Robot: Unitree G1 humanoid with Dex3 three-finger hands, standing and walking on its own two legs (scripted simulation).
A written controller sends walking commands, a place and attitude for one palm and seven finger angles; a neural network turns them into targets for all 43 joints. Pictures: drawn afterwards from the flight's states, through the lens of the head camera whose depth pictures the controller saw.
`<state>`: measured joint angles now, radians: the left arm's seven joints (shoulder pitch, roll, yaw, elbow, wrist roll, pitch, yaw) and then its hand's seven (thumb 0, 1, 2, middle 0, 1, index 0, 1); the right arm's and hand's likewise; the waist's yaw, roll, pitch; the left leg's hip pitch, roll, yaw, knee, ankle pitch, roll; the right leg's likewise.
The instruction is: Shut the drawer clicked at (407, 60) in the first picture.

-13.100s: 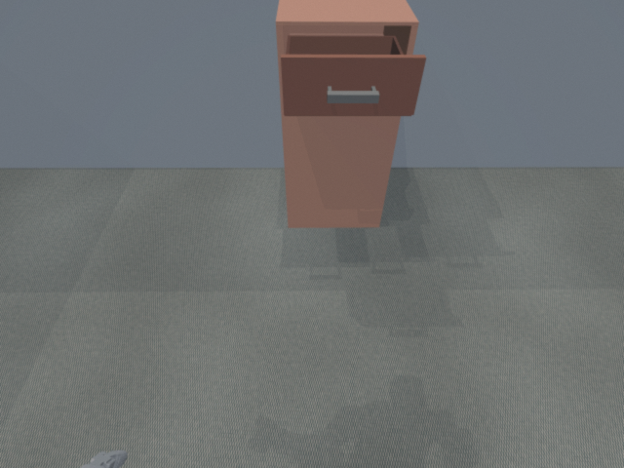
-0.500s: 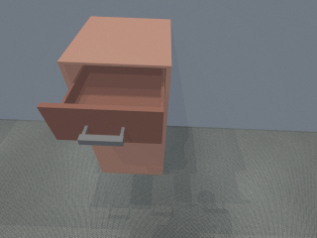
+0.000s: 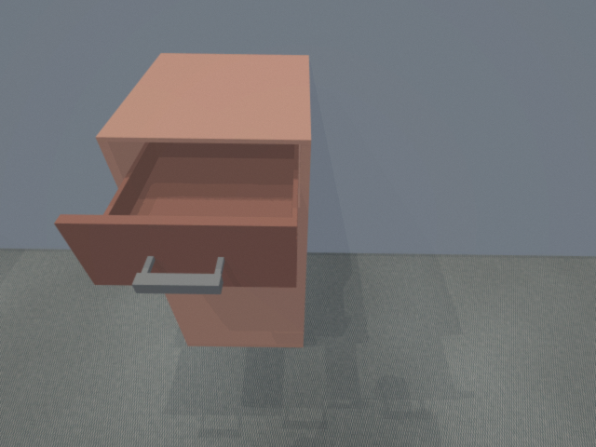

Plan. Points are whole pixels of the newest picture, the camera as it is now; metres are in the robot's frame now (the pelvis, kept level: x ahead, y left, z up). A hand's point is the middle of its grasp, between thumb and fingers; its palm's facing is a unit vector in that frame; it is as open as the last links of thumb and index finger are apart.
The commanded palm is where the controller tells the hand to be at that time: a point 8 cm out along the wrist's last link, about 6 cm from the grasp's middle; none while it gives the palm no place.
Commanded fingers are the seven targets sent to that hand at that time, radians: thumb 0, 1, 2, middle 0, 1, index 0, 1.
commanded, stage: look again from close up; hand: left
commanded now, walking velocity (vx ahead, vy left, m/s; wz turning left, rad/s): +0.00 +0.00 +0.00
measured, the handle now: (182, 272) +0.38 +0.22 +0.01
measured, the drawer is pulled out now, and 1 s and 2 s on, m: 0.23 0.23 0.23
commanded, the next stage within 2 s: raise the hand and make a fist in 0.14 s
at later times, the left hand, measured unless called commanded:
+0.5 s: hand (174, 388) +0.19 +0.17 +0.02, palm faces +0.14 -0.99 -0.02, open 6.8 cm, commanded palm +0.10 +0.22 -0.04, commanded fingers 0.00 0.90 0.90 -0.48 -0.60 -0.48 -0.60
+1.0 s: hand (191, 395) +0.19 +0.15 +0.01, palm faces -0.05 -1.00 -0.05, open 4.2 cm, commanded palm +0.13 +0.23 +0.02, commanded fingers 0.00 0.90 0.90 -0.98 -1.14 -0.98 -1.14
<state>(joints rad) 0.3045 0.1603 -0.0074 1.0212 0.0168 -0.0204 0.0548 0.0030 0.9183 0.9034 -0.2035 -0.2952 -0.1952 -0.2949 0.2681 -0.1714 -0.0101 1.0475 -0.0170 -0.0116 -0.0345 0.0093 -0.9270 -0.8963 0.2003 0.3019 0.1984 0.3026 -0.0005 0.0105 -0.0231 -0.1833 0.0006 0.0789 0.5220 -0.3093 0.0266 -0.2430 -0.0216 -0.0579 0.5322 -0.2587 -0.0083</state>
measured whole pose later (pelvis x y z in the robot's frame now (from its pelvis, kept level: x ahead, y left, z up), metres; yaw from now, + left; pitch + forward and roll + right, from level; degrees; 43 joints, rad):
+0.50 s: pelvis -0.03 +0.00 -0.02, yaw +1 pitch +4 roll +1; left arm 0.37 0.14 0.06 0.09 -0.18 -0.37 -0.03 0.01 0.91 0.90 -0.30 -0.41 -0.30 -0.41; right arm 0.25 -0.24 -0.02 0.70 0.01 -0.30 -0.02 0.02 -0.91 -0.90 0.20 0.30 0.20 0.30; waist -0.03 0.01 -0.08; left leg -0.45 -0.02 0.07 0.73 -0.35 0.04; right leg -0.50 -0.05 -0.05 0.75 -0.31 -0.01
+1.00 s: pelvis -0.01 -0.02 -0.06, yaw +3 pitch +11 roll -1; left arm 0.44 0.24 0.12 -0.14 -0.26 -0.22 -0.30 0.01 0.90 0.90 -0.79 -0.93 -0.78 -0.93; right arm 0.24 -0.17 0.04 0.53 0.05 -0.19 -0.05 0.01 -0.90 -0.90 0.21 0.30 0.21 0.30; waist 0.00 0.04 -0.11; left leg -0.69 0.03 0.00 1.00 -0.50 -0.01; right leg -0.71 -0.01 -0.12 0.97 -0.45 -0.05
